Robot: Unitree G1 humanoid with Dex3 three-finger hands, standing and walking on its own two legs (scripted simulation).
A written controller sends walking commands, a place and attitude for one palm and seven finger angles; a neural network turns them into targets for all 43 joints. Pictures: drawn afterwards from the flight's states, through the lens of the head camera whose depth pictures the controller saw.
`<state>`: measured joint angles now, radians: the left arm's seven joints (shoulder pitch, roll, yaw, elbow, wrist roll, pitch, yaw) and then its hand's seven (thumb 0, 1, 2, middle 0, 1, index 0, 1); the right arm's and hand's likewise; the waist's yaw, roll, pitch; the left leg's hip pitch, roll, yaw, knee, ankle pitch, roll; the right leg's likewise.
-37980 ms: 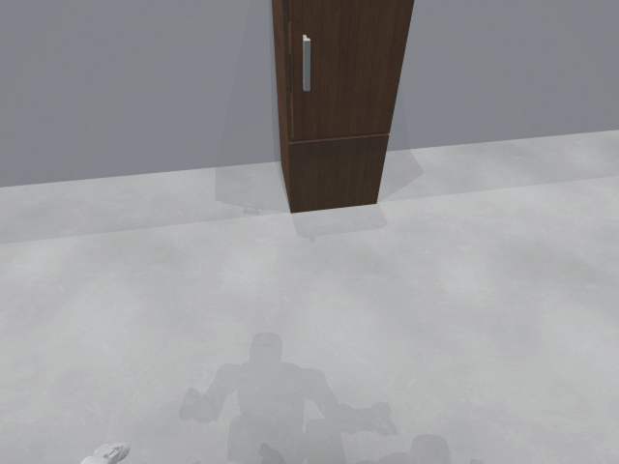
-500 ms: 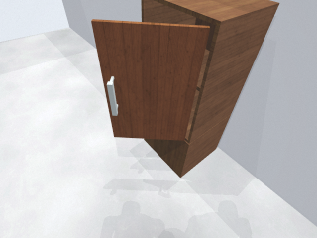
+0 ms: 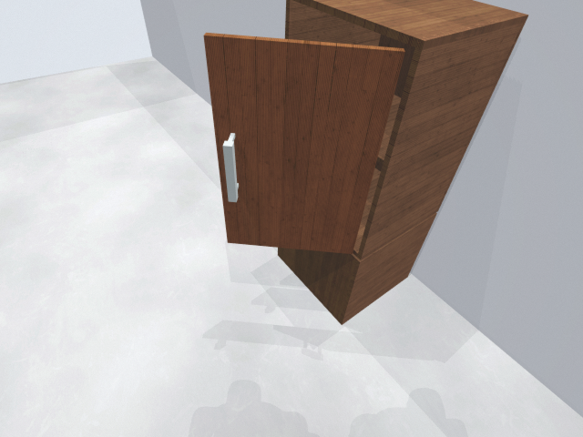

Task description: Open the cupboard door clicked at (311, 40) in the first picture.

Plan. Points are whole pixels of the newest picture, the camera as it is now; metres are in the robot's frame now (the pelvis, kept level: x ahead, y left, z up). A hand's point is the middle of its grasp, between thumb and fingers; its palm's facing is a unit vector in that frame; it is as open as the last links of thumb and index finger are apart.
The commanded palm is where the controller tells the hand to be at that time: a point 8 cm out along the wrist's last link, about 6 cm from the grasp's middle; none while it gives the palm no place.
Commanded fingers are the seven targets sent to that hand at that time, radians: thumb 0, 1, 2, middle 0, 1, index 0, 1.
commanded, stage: come to a stop and stand still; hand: left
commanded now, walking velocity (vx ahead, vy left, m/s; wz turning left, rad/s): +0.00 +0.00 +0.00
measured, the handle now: (232, 168) +0.71 +0.19 -0.03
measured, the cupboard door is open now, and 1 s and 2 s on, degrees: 48 48 48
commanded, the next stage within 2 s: look again from close up in 0.50 s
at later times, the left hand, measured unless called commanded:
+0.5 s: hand out of the picture +0.01 +0.20 -0.17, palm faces +0.02 -0.98 -0.19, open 7.3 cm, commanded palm none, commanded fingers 0.00 0.90 0.90 -0.20 -0.30 -0.20 -0.30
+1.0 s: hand out of the picture -0.04 +0.18 -0.17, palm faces +0.02 -0.99 -0.16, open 7.4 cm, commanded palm none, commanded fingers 0.00 0.90 0.90 -0.20 -0.30 -0.20 -0.30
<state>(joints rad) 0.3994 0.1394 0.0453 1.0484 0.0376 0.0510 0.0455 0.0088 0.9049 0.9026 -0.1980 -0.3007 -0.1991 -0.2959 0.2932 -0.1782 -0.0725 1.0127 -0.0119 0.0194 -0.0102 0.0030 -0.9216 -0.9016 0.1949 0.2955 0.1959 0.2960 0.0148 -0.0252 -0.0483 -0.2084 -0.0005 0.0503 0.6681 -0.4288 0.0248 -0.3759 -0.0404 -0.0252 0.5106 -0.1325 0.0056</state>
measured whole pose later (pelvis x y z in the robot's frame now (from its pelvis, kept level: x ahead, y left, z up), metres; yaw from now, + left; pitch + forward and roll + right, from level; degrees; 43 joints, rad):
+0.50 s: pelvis -0.02 +0.03 +0.01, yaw -1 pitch -2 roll +0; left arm 0.26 0.16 0.01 1.07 0.01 0.01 0.04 0.01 0.93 0.90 -0.20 -0.30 -0.20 -0.30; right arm 0.30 -0.10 -0.01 1.13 -0.01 -0.01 -0.03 0.01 -0.91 -0.90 0.20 0.30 0.20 0.30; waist -0.01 -0.01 0.03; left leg -0.12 -0.04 0.08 0.45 -0.30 0.06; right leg -0.22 -0.04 0.03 0.45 -0.19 0.05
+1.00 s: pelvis -0.02 +0.03 +0.01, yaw -1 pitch -2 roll +0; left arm 0.33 0.12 0.00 1.12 0.02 0.00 0.04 0.01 0.91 0.90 -0.20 -0.30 -0.20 -0.30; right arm 0.29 -0.13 -0.01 1.13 -0.01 -0.02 -0.03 0.00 -0.91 -0.90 0.20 0.30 0.20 0.30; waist 0.00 -0.01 0.03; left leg -0.10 -0.04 0.08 0.41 -0.29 0.06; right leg -0.22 -0.04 0.03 0.43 -0.19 0.04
